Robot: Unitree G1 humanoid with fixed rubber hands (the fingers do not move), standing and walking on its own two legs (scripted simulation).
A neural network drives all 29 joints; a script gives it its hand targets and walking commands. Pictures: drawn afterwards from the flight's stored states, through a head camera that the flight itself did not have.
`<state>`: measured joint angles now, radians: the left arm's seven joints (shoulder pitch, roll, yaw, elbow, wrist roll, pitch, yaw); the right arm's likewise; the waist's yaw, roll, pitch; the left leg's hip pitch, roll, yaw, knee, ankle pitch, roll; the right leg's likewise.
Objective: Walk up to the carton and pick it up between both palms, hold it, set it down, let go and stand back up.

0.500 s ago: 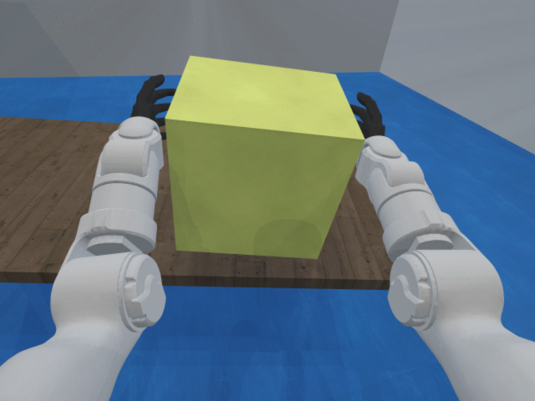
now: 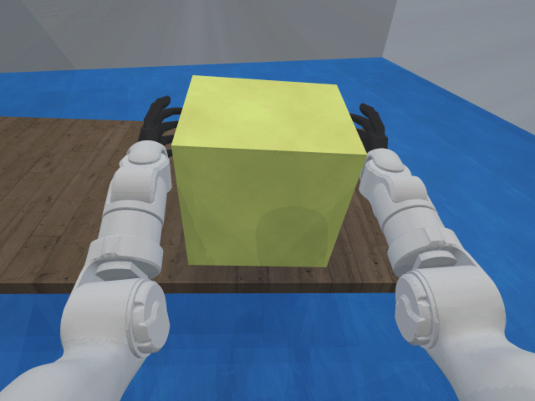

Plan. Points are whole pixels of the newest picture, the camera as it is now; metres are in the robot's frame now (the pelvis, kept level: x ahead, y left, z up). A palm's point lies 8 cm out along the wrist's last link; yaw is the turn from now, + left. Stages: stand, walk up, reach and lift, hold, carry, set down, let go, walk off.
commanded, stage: set down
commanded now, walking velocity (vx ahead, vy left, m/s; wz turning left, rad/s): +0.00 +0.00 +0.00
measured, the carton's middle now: (262, 175) +0.43 -0.04 +0.17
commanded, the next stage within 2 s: none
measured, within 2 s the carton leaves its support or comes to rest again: rests again in 1.36 s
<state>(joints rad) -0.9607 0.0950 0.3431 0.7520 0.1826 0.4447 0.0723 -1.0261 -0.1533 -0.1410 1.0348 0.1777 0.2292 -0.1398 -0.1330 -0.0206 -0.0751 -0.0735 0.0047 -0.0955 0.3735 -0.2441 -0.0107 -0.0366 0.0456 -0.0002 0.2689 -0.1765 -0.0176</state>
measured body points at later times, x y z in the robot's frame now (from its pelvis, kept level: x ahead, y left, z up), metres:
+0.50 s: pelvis -0.02 +0.00 +0.00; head -0.05 +0.02 +0.45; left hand +0.43 +0.11 +0.20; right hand +0.39 -0.22 +0.20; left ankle -0.02 +0.13 -0.75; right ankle -0.02 -0.11 -0.75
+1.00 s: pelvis -0.01 -0.01 +0.00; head -0.02 +0.01 +0.45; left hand +0.44 +0.10 +0.16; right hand +0.40 -0.22 +0.16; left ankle -0.02 +0.13 -0.75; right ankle -0.02 -0.11 -0.75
